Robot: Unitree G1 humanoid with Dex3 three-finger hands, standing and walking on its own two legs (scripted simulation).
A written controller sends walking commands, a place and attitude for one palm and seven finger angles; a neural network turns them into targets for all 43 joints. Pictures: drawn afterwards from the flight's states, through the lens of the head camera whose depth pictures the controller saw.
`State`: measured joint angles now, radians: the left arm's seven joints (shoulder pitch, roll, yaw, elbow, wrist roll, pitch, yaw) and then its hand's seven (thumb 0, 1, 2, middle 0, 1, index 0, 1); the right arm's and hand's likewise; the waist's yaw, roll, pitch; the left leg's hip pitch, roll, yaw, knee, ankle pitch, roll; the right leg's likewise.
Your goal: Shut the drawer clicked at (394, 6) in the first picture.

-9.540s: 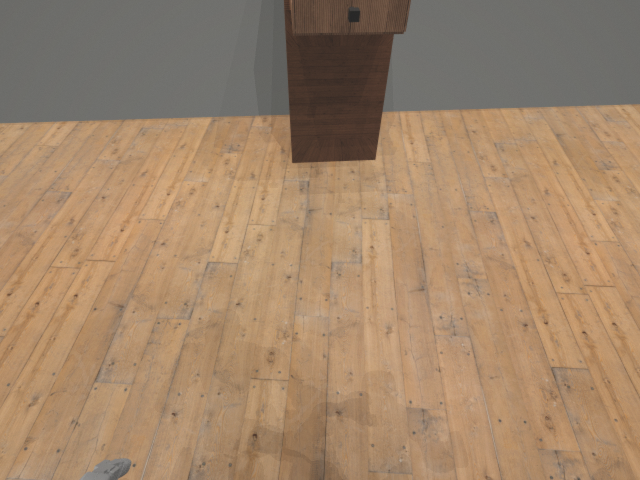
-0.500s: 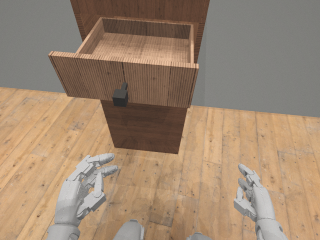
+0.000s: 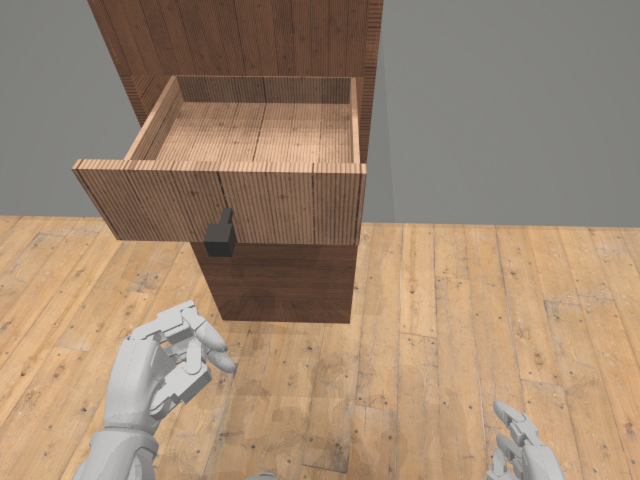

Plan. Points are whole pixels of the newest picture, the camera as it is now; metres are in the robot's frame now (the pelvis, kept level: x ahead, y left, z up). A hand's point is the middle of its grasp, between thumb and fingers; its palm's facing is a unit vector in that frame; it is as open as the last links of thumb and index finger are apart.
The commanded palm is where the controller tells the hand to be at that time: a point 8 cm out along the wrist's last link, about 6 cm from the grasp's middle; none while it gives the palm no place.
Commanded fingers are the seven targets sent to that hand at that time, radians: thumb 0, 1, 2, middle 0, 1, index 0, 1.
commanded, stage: raise the hand and make a fist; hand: left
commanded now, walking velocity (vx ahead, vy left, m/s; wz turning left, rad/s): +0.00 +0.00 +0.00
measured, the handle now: (223, 230) +0.42 +0.16 +0.07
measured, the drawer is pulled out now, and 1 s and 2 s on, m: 0.24 0.24 0.24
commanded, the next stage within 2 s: bring the fist close to the handle in 0.90 s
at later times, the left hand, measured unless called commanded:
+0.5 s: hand (201, 322) +0.23 +0.12 +0.16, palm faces -0.02 -1.00 -0.05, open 3.2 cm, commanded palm +0.21 +0.16 +0.17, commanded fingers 0.00 0.90 0.90 -1.40 -1.60 -1.40 -1.60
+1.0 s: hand (210, 321) +0.23 +0.11 +0.16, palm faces -0.02 -1.00 -0.04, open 3.2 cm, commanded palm +0.21 +0.16 +0.17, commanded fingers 0.00 0.90 0.90 -1.40 -1.60 -1.40 -1.60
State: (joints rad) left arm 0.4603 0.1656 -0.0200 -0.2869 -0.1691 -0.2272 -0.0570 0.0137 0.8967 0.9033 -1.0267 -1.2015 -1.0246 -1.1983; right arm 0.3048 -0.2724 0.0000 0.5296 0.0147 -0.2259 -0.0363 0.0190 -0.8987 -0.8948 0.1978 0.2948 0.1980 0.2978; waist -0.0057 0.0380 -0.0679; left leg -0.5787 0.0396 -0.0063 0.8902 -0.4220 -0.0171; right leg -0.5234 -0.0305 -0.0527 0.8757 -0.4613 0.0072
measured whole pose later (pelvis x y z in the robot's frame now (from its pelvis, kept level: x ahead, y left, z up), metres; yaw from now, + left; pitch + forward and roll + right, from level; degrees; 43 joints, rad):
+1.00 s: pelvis +0.01 +0.00 +0.03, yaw +0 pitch -1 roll +0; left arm 0.32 0.15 -0.04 -0.41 -0.16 0.10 -0.05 0.01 0.89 0.90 -1.40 -1.60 -1.40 -1.60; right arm 0.23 -0.23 0.07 0.55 0.02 -0.19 -0.04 0.02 -0.90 -0.89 0.20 0.29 0.20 0.30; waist 0.04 0.05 -0.03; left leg -0.30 0.03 0.00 0.66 -0.34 -0.02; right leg -0.25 -0.03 -0.05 0.65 -0.38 0.01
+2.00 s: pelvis +0.01 +0.00 +0.01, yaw -1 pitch +8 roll +0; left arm -0.04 0.13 0.03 0.24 -0.14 -0.28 -0.04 0.01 0.90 0.90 -1.40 -1.60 -1.40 -1.60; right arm 0.24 -0.23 0.01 0.60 0.00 -0.12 -0.01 0.01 -0.90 -0.89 0.20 0.29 0.20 0.30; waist -0.01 0.02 -0.06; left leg -0.57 0.04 0.01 0.83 -0.40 -0.02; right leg -0.53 -0.03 -0.04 0.84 -0.44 0.00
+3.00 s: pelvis +0.00 +0.00 +0.00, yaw -1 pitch +10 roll +0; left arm -0.29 0.16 0.09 0.51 -0.14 -0.34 -0.05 0.01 0.89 0.90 -1.41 -1.60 -1.40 -1.60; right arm 0.27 -0.24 0.01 0.62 0.01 -0.04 -0.01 0.01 -0.90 -0.89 0.20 0.29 0.20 0.30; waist -0.03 0.02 -0.08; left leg -0.64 0.05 0.00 0.87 -0.40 -0.02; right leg -0.60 -0.02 -0.04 0.87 -0.44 0.00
